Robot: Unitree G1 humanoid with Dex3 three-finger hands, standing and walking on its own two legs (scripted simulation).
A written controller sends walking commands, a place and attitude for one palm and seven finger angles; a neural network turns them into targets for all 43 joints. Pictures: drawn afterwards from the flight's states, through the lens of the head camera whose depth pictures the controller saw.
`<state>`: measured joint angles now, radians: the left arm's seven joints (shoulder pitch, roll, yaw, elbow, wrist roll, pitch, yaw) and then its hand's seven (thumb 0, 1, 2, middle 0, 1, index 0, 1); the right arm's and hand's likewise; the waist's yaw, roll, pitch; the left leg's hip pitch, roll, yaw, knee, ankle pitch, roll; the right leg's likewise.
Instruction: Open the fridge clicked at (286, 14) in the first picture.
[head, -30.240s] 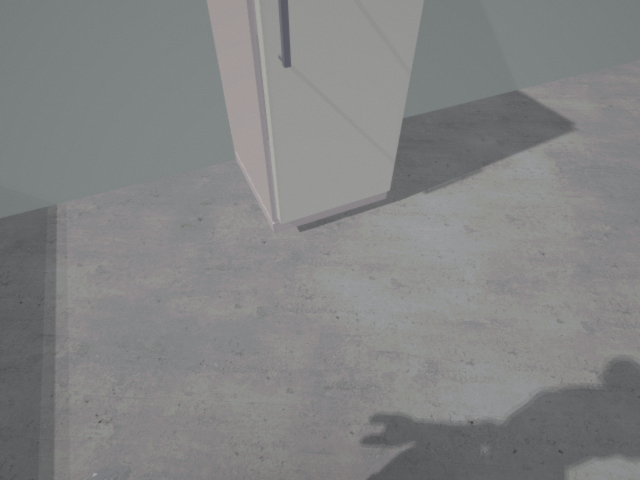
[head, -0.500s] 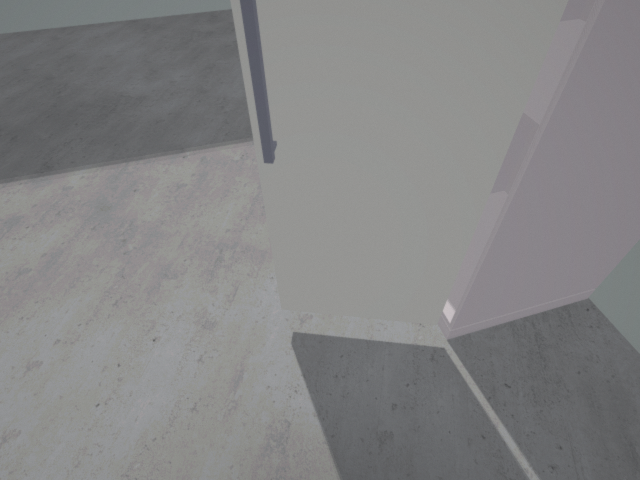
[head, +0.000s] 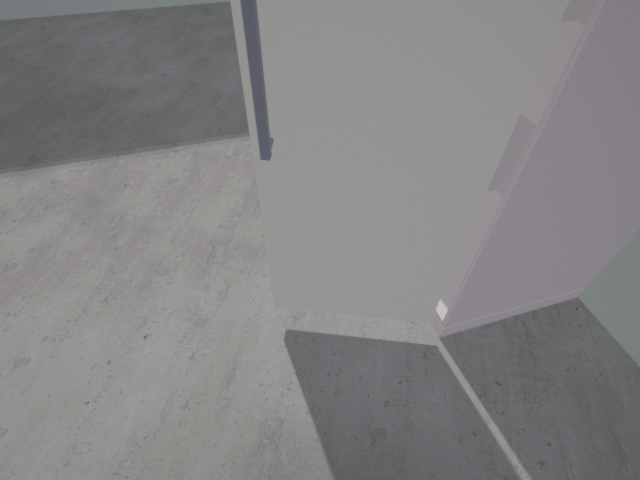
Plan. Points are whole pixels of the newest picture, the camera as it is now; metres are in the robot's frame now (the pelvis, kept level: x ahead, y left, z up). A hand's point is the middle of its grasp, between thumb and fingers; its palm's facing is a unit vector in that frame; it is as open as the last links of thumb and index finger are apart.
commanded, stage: look to check the result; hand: left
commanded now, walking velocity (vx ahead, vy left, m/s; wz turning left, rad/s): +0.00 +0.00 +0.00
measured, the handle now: (258, 55) +0.73 +0.15 +0.19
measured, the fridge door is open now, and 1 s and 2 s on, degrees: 67 67 67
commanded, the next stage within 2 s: stand and wait in 0.48 s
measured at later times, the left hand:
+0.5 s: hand out of the picture -0.01 +0.16 -0.18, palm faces +0.02 -0.99 -0.17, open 7.4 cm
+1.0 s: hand out of the picture -0.01 +0.16 -0.18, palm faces +0.02 -0.99 -0.17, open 7.4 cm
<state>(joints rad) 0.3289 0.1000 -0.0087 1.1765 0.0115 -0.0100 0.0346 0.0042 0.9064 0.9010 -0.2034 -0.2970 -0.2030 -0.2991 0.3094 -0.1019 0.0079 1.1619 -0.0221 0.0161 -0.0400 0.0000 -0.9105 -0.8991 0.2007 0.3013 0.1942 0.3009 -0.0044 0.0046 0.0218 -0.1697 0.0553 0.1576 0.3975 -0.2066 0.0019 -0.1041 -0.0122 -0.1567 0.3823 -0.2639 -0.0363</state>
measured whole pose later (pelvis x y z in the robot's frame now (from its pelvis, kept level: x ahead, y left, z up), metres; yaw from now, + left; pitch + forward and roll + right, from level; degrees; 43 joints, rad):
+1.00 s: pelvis +0.01 +0.00 +0.00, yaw +0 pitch -1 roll +0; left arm 0.30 0.12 -0.01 1.16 0.01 -0.01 0.03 0.00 0.91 0.90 -0.20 -0.30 -0.20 -0.30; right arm 0.28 -0.12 0.01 1.16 -0.02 0.01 -0.04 0.00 -0.92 -0.90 0.20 0.30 0.19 0.30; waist -0.01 0.00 0.03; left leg -0.15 0.05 0.17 0.37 -0.20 0.01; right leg -0.09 -0.02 -0.15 0.36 -0.26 -0.03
